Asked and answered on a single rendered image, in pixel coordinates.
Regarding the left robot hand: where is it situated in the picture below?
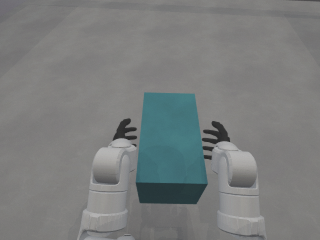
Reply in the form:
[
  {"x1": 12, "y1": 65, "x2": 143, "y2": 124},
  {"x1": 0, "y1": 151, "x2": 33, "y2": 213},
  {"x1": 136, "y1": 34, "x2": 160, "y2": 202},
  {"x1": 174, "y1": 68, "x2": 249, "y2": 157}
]
[{"x1": 112, "y1": 118, "x2": 137, "y2": 147}]

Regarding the robot left forearm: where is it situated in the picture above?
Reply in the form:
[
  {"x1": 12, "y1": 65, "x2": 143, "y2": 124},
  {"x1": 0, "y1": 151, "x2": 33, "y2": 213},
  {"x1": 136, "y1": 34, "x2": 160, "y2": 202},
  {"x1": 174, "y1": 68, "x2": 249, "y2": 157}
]
[{"x1": 77, "y1": 138, "x2": 137, "y2": 240}]

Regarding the robot right forearm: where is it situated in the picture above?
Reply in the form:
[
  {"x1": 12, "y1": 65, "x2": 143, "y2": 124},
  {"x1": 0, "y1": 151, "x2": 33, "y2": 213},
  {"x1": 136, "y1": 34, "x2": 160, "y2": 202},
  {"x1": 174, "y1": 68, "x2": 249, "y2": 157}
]
[{"x1": 211, "y1": 141, "x2": 267, "y2": 240}]

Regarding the right robot hand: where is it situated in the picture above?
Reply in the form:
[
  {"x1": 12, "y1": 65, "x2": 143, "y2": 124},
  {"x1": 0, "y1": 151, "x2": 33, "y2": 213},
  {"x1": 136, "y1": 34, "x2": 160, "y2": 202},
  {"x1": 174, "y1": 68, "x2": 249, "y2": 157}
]
[{"x1": 202, "y1": 121, "x2": 230, "y2": 160}]

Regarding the carton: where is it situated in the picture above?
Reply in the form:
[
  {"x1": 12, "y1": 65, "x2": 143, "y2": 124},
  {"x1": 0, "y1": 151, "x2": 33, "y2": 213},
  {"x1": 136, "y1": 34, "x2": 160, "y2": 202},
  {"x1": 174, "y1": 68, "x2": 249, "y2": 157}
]
[{"x1": 135, "y1": 92, "x2": 208, "y2": 204}]

